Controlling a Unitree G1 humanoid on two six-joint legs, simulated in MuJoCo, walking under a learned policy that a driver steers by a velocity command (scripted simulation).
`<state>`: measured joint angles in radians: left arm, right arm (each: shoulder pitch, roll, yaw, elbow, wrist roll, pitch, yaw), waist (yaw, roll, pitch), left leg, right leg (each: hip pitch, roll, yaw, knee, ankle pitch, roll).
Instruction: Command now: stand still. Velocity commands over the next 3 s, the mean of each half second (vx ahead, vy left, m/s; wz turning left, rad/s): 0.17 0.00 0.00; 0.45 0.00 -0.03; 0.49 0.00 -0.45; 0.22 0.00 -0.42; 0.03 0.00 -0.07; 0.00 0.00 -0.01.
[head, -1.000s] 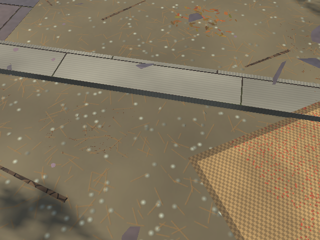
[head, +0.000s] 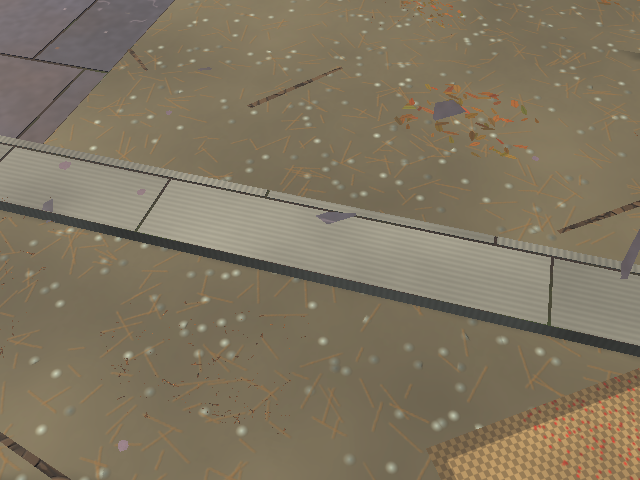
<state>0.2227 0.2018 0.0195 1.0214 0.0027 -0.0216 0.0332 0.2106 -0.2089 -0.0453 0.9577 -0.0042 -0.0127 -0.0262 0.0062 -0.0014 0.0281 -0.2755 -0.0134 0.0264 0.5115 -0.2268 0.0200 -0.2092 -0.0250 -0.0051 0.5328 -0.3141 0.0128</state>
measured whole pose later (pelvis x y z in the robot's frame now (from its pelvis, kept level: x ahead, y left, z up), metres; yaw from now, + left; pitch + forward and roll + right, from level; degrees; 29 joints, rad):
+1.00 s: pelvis +0.32 +0.02 +0.00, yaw -3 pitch +1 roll +1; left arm 0.35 0.23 0.05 1.01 -0.04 -0.10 0.01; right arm 0.09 -0.24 -0.05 0.94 0.00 -0.11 0.04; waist 0.02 -0.02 0.05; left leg -0.36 -0.04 0.10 0.48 -0.14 0.07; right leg -0.35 -0.04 0.06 1.24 -0.36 -0.06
